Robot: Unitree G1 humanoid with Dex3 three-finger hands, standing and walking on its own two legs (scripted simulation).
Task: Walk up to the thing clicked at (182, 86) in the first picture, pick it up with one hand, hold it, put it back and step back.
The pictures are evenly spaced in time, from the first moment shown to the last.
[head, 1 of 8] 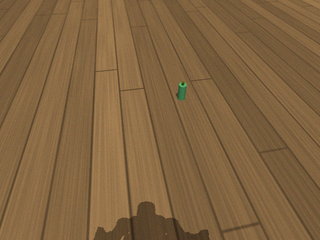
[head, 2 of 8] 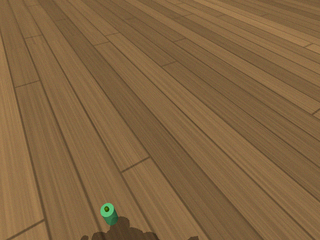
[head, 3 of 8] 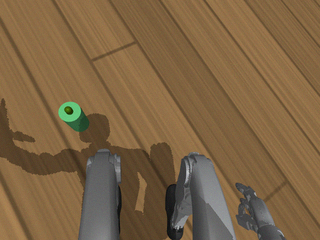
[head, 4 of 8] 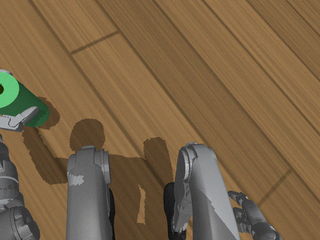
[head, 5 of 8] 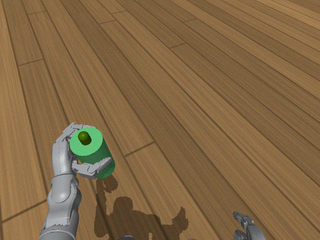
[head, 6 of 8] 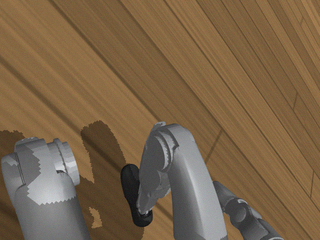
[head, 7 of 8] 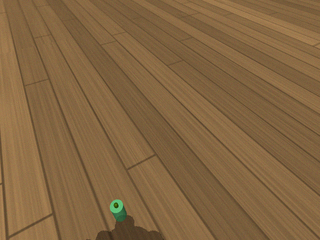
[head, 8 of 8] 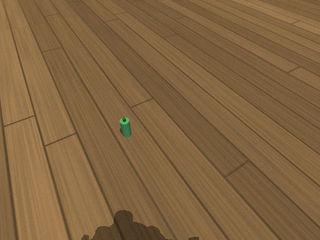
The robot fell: no
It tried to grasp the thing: yes
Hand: left
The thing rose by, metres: 0.68
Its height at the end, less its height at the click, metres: +0.00
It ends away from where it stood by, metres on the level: 0.02
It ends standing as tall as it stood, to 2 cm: yes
